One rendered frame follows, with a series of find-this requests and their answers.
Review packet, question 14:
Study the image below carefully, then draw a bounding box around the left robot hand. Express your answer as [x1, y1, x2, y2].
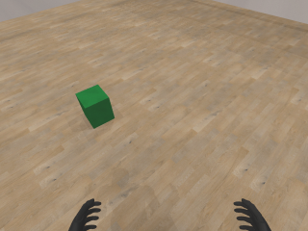
[68, 198, 102, 231]

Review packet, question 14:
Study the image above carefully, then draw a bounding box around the carton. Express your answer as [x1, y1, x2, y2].
[76, 85, 115, 129]

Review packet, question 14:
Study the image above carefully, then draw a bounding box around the right robot hand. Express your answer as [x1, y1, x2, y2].
[233, 198, 271, 231]

